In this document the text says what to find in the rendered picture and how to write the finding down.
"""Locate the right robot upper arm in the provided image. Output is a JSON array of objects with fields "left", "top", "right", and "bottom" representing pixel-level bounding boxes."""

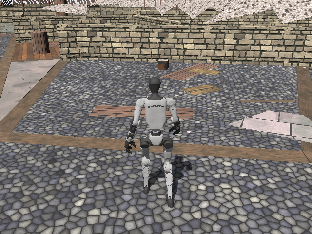
[{"left": 165, "top": 97, "right": 179, "bottom": 123}]

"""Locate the robot left forearm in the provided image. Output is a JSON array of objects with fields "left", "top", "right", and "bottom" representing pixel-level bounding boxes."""
[{"left": 126, "top": 119, "right": 137, "bottom": 142}]

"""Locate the left robot hand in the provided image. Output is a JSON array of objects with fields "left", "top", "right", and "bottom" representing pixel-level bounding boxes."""
[{"left": 124, "top": 140, "right": 136, "bottom": 153}]

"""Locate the left robot upper arm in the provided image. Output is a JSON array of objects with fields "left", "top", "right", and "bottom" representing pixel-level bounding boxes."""
[{"left": 132, "top": 98, "right": 145, "bottom": 126}]

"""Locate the robot right forearm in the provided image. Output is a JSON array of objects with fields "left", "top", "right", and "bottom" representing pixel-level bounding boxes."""
[{"left": 173, "top": 116, "right": 180, "bottom": 130}]

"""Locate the right robot hand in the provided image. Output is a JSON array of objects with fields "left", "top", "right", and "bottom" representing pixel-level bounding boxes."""
[{"left": 169, "top": 127, "right": 180, "bottom": 135}]

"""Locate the robot left foot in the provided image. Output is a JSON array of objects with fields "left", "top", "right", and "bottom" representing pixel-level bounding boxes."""
[{"left": 143, "top": 182, "right": 150, "bottom": 194}]

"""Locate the humanoid robot torso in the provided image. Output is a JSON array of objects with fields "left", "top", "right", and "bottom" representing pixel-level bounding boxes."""
[{"left": 144, "top": 96, "right": 167, "bottom": 146}]

